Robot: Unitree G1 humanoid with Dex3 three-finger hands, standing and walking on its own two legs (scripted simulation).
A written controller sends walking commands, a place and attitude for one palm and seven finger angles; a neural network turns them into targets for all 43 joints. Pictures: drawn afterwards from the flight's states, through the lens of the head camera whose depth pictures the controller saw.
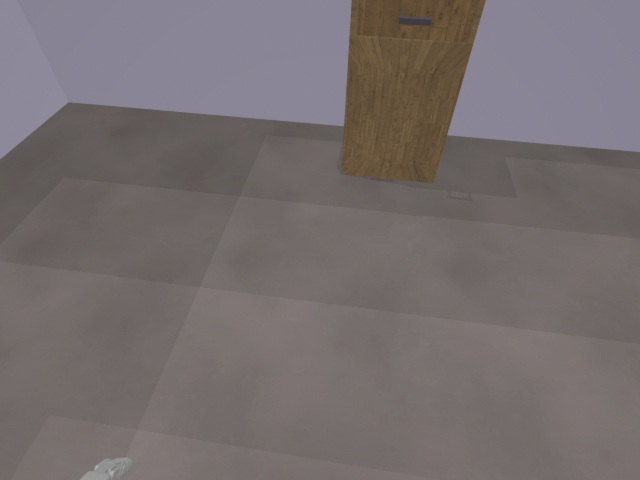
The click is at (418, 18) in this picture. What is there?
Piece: drawer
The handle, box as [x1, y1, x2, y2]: [399, 14, 431, 25]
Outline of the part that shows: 399,16 399,23 430,25 431,18 429,17 429,15 427,15 426,18 403,16 402,14 400,14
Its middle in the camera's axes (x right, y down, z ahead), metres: +0.34 -0.80 +1.40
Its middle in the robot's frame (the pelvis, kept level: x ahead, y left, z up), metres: +1.60 -0.26 -0.01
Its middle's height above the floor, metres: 0.76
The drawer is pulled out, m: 0.00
